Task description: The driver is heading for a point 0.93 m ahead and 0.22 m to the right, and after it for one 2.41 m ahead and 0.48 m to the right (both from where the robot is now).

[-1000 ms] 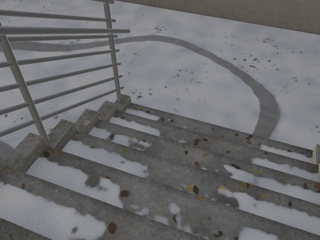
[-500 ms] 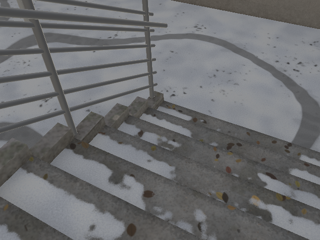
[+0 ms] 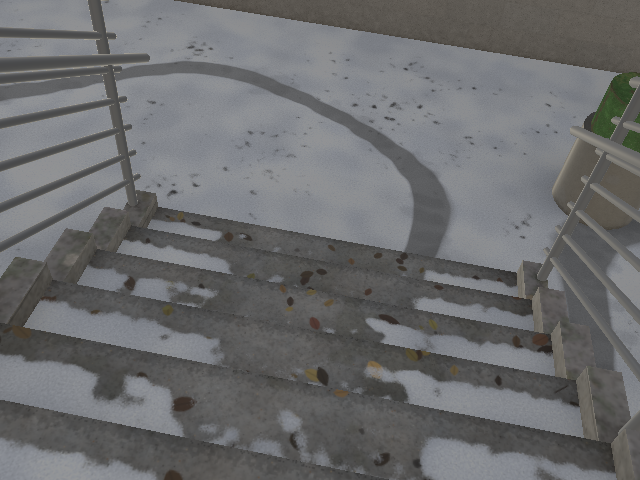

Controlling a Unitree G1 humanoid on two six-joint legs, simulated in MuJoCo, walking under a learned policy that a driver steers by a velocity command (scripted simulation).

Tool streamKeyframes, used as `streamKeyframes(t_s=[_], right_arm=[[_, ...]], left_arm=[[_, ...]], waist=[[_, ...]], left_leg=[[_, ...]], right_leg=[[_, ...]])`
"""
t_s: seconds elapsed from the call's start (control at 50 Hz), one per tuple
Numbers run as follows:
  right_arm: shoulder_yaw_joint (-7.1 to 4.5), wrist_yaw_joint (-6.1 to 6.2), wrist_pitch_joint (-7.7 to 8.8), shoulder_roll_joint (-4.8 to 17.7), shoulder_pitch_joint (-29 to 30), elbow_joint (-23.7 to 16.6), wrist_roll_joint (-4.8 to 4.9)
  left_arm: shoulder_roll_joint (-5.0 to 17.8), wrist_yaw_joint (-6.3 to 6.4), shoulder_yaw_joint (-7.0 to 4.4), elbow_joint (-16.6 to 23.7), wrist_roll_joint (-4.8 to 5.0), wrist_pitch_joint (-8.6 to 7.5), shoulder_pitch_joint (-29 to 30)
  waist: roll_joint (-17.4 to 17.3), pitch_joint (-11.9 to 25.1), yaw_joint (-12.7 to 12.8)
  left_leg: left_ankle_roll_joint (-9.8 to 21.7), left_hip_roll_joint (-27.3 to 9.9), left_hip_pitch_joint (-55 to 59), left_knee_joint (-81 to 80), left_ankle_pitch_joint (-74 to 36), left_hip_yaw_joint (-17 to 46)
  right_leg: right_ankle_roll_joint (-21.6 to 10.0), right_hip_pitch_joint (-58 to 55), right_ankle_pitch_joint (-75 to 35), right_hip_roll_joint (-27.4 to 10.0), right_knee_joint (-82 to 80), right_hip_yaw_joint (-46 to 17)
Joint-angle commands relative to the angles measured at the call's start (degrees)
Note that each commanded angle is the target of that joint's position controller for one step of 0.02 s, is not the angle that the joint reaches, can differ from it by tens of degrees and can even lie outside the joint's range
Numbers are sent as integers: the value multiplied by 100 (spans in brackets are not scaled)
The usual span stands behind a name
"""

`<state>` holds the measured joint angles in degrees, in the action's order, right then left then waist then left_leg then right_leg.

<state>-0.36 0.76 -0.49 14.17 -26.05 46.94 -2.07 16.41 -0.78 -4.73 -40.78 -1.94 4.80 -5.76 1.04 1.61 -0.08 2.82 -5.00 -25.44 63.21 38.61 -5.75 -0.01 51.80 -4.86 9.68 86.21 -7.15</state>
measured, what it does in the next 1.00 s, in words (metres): goes down, turning right: right foot 0.17 m lower, then left foot 0.17 m lower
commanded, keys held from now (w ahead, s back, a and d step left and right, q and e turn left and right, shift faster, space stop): w+e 0.72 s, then w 0.14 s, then w+q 0.14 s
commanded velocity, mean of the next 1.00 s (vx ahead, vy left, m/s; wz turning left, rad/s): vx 0.47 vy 0.00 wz -0.50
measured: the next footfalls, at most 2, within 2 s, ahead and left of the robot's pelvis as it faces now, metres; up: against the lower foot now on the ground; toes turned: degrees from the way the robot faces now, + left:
right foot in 0.38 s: +0.23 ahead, -0.11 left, -0.17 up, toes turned -15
left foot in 0.96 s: +0.57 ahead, -0.13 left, -0.34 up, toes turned -36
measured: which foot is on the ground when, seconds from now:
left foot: down 0.00-0.38, up 0.40-0.94, down 0.96-1.00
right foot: up 0.00-0.36, down 0.38-0.96, up 0.98-1.00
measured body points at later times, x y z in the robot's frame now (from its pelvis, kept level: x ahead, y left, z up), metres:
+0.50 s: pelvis +0.18 -0.07 -0.13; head +0.21 -0.09 +0.32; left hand +0.35 +0.14 -0.26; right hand +0.09 -0.31 -0.27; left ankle +0.16 +0.10 -0.66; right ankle +0.19 -0.10 -0.84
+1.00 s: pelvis +0.46 -0.15 -0.27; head +0.46 -0.14 +0.18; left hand +0.57 +0.08 -0.42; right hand +0.45 -0.42 -0.38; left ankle +0.54 -0.11 -1.01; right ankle +0.24 -0.13 -0.75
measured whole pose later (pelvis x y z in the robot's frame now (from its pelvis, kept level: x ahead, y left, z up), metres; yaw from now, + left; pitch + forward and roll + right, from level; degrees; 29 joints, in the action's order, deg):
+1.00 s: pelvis +0.46 -0.15 -0.27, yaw -32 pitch +0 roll -1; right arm -2.2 -0.8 4.1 11.4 -11.4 45.9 -0.7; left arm 12.9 2.2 -1.6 -53.6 -0.4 -2.4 -26.3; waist -0.1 1.8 2.4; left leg 4.8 3.9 -17.0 26.5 8.2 2.4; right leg -7.0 19.3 45.2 15.3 99.5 -3.4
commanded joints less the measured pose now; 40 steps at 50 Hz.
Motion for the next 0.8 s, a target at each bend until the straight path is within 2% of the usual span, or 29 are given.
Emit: streamKeyframes(t_s=[0.02, 0.1, 0.18, 0.2, 0.22, 0.24, 0.26, 0.28, 0.32, 0.34, 0.36, 0.38, 0.4, 0.42, 0.44, 0.46, 0.48, 0.5, 0.52, 0.54, 0.56, 0.58, 0.6, 0.62, 0.64, 0.68, 0.72, 0.76, 0.8], right_arm=[[-256, -2, 318, 770, 74, -314, -84], [-346, 29, 457, 806, -837, 6, -185], [-370, 62, 493, 726, -873, 154, -175], [-379, 95, 494, 717, -872, 171, -175], [-357, 110, 501, 578, -766, 220, -144], [-333, 109, 496, 527, -629, 231, -121], [-351, 115, 485, 485, -231, 216, -76], [-369, 116, 499, 546, -57, 205, 2], [-413, 104, 429, 717, -86, 286, -10], [-435, 160, 348, 785, -223, 424, -40], [-450, 193, 277, 797, -443, 516, -46], [-513, 244, 193, 873, -251, 567, -35], [-422, 182, 223, 230, -247, 373, 19], [-321, 125, 274, 292, -524, 28, 30], [-422, 104, 261, 609, -427, -69, -59], [-383, 155, 291, 520, -117, -287, -135], [-483, 160, 226, 886, 340, -112, -181], [-435, 141, 120, 663, 502, -286, -129], [-473, 99, 27, 685, 509, -133, -169], [-470, 68, -25, 628, 584, -119, -210], [-419, 68, -69, 473, 543, -3, -235], [-469, 54, -50, 540, 373, 80, -176], [-501, 40, -18, 622, 626, 17, -128], [-576, -11, 54, 767, 1058, -94, -65], [-553, -53, 90, 647, 1366, -141, -107], [-452, -130, 126, 374, 1799, -291, -164], [-376, -185, 164, 249, 2176, -434, -167], [-353, -248, 200, 214, 2160, -382, -155], [-325, -255, 259, 210, 2353, -470, -147]], left_arm=[[240, -73, -56, 75, -57, 25, 92], [237, -23, -103, 156, -71, -14, 720], [47, -134, -76, 279, -61, -91, 1257], [-30, -175, -46, 320, -35, -130, 1427], [-147, -221, 13, 299, 29, -163, 1560], [-250, -274, 73, 306, 76, -208, 1583], [-296, -354, 133, 204, 192, -237, 1341], [-291, -356, 142, 33, 259, -250, 901], [-130, -240, 113, -340, 189, -188, 81], [14, -167, 50, -634, 143, -179, -579], [144, -73, -36, -944, 44, -208, -1204], [281, -32, -140, -1154, -21, -291, -1967], [802, -51, -153, -1164, 6, -389, -2108], [979, -41, -118, -954, 241, -432, -1834], [732, -35, -78, -807, 339, -397, -1600], [652, 38, -34, -745, 260, -444, -1192], [185, 63, 103, -669, 251, -482, -811], [224, 162, 160, -642, 222, -575, -684], [197, 177, 165, -728, 157, -620, -877], [221, 218, 164, -749, 176, -661, -1095], [317, 253, 129, -838, 157, -637, -1255], [467, 234, 65, -927, 81, -641, -1592], [462, 232, 50, -942, 112, -639, -1710], [221, 251, 112, -1138, 182, -680, -1940], [142, 258, 148, -1171, 178, -718, -2142], [-59, 329, 217, -1146, 218, -734, -2106], [62, 389, 220, -1016, 187, -712, -2068], [89, 342, 233, -897, 128, -697, -2028], [59, 315, 267, -908, 110, -727, -2192]], waist=[[-400, -522, 4], [-705, -610, -583], [-774, -865, -756], [-777, -929, -822], [-743, -984, -845], [-774, -1028, -751], [-740, -1067, -533], [-823, -1013, -365], [-626, -898, -76], [-628, -593, 160], [-199, -247, 374], [267, -159, 990], [1148, -27, 578], [988, 658, 324], [345, 872, 253], [419, 739, 63], [50, 34, -56], [443, -259, -302], [183, -342, -270], [29, -321, -213], [-61, -74, -194], [60, 58, -181], [71, -80, -118], [-126, -278, -62], [77, -380, 78], [80, -468, 152], [120, -475, 195], [152, -460, 164], [293, -613, 335]], left_leg=[[28, -755, 556, -2381, 411, 1622], [88, -1042, 1776, -2399, -214, 1596], [173, -1171, 1741, -2271, -979, 1216], [204, -1198, 1701, -2216, -1030, 1141], [141, -1085, 1386, -2134, -943, 857], [158, -1032, 1080, -2117, -903, 677], [117, -924, 71, -2092, -862, 181], [141, -985, -507, -1870, -944, -28], [192, -1120, 49, -849, -2183, -232], [252, -1089, 628, 140, -3274, -270], [254, -809, 900, 1433, -4185, -524], [244, -342, 33, 4100, -2519, -632], [189, 128, -2528, 5659, 906, -286], [152, -261, -3062, 5254, 133, 329], [-22, -289, -3208, 4824, -484, 520], [-133, -206, -3417, 3484, -1654, 762], [-259, -315, -3229, 3035, -1891, 839], [-561, -330, -2636, 1784, -2423, 926], [-710, -360, -2369, 1330, -2236, 981], [-782, -335, -2348, 1021, -2243, 979], [-795, -286, -2126, 943, -2278, 928], [-598, -244, -2035, 938, -3100, 923], [-503, -259, -2100, 727, -3390, 992], [-422, -225, -2361, -177, -4277, 1305], [-347, -132, -2501, -383, -4522, 1267], [-389, 159, -2105, -1272, -5512, 1165], [-385, 431, -1607, -1710, -5858, 1095], [-284, 546, -885, -1917, -6246, 1005], [-244, 623, -777, -2130, -6083, 970]], right_leg=[[-6, 560, -395, -280, -541, 12], [-16, 1053, -302, -374, -1593, -41], [-126, 659, -844, -488, -3059, 286], [-155, 497, -1085, -551, -3485, 382], [-234, -20, -1621, -630, -4091, 537], [-288, -631, -1843, -724, -4601, 763], [-311, -2046, -2156, -702, -5029, 1153], [-358, -3126, -2243, -661, -4940, 1329], [-537, -3675, -1400, -745, -5397, 1455], [-688, -4060, -899, -872, -5883, 1272], [-760, -4804, -596, -638, -6392, 1304], [-1184, -5737, -640, -993, -6989, 560], [-1227, -7342, -3512, -1559, -4429, 162], [-1396, -7467, -4520, -2053, -4378, -619], [-1735, -7023, -2902, -2292, -5031, -1223], [-2035, -6108, 555, -2601, -5934, -2020], [-1881, -5189, 1446, -2158, -6268, -2009], [-2038, -4037, 721, -2148, -6467, -2062], [-2082, -3880, 339, -2003, -6305, -2144], [-2101, -3892, -115, -1916, -6147, -2084], [-2060, -3883, -562, -1824, -6052, -2075], [-1929, -4037, -1203, -1795, -5961, -2043], [-1793, -4032, -1331, -1707, -5966, -2040], [-1568, -4147, -24, -1337, -5666, -1883], [-1507, -4218, 464, -1223, -5563, -2064], [-1504, -3708, 1604, -911, -5401, -2173], [-1468, -3354, 1865, -727, -5146, -2247], [-1331, -2968, 1592, -643, -4885, -2083], [-1296, -3122, 1381, -602, -4557, -2123]])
